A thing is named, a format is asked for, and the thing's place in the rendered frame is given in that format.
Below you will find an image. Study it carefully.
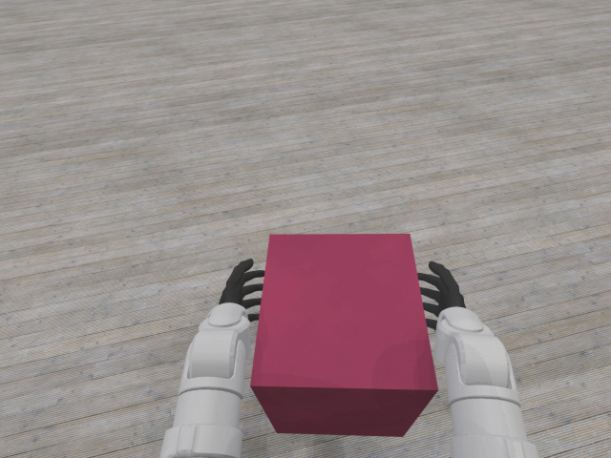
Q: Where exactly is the carton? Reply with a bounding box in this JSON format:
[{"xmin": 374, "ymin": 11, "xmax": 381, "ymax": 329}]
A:
[{"xmin": 250, "ymin": 234, "xmax": 438, "ymax": 437}]

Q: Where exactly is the robot right hand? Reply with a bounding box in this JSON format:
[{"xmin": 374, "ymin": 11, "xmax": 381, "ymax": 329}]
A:
[{"xmin": 417, "ymin": 261, "xmax": 466, "ymax": 331}]

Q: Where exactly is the right robot forearm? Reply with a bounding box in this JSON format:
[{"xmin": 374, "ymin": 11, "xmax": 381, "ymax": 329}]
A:
[{"xmin": 435, "ymin": 307, "xmax": 539, "ymax": 458}]

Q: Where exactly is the left robot forearm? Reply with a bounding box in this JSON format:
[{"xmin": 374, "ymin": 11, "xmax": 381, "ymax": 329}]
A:
[{"xmin": 159, "ymin": 302, "xmax": 251, "ymax": 458}]

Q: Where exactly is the robot left hand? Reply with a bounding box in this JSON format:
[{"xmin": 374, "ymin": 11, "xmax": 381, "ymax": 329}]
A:
[{"xmin": 219, "ymin": 259, "xmax": 265, "ymax": 322}]

